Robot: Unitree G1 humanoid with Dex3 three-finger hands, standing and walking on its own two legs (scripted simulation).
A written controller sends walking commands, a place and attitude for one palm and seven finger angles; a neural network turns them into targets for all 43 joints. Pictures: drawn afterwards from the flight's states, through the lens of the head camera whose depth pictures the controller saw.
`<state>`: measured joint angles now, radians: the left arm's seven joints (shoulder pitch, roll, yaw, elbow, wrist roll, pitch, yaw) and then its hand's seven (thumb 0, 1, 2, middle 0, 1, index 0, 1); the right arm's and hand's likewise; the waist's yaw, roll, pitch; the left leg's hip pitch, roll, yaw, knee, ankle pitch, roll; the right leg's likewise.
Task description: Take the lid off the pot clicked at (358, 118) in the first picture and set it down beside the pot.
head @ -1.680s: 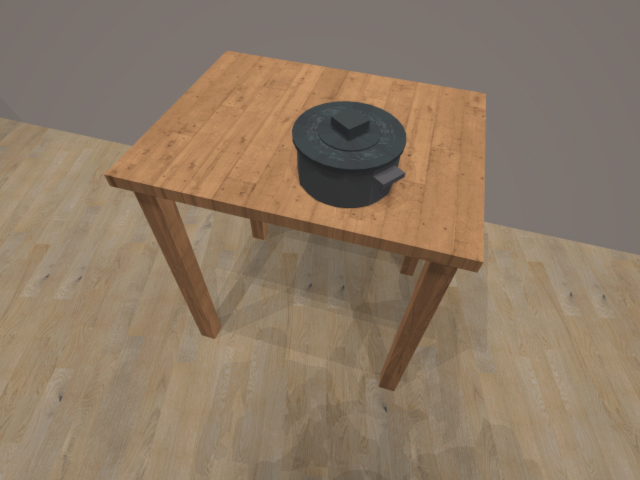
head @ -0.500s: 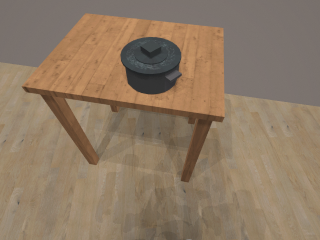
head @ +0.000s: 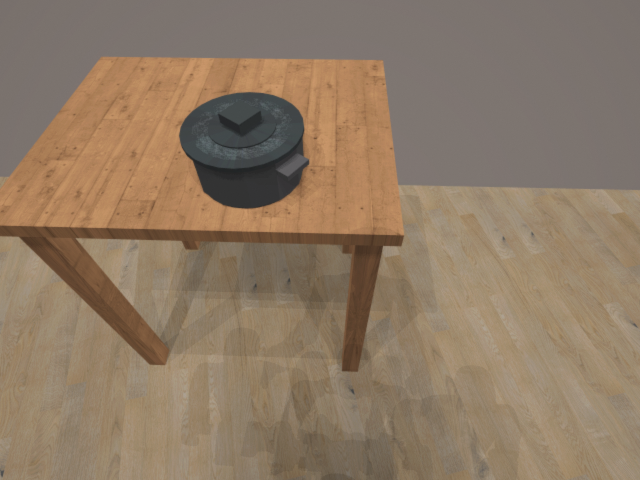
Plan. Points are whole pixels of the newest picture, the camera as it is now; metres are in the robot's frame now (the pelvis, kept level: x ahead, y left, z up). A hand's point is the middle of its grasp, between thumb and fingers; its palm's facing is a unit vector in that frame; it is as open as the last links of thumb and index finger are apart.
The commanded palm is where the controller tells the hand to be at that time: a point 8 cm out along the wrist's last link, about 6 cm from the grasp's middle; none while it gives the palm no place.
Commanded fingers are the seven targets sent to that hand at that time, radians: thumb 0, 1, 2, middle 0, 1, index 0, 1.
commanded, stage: take the last steps up to it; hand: left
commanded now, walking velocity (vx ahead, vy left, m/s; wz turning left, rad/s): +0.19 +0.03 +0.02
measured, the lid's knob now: (240, 116) +0.62 +0.17 +0.10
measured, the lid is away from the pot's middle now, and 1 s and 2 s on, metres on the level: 0.00 0.00 0.00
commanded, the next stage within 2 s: come to a stop and stand still in 0.18 s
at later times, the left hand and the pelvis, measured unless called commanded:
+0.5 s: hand out of the picture +0.13 +0.22 -0.17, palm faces +0.04 -0.98 -0.19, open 7.4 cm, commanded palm none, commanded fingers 0.00 0.90 0.90 -0.20 -0.30 -0.20 -0.30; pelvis +0.09 +0.03 +0.01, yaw -1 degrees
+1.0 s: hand out of the picture +0.14 +0.16 -0.16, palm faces +0.02 -0.97 -0.24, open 7.3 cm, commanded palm none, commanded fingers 0.00 0.90 0.90 -0.20 -0.30 -0.20 -0.30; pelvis +0.08 -0.03 +0.00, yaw +0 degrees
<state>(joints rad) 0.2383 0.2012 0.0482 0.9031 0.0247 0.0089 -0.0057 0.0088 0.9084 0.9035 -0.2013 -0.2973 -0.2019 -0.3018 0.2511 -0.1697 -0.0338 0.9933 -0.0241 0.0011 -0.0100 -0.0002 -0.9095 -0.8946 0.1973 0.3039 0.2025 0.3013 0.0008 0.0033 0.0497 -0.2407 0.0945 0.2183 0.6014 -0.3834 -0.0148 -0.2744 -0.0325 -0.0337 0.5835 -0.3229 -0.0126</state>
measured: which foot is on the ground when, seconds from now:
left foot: down 0.00-0.00, up 0.02-0.28, down 0.30-1.00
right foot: down 0.00-0.32, up 0.34-0.70, down 0.72-1.00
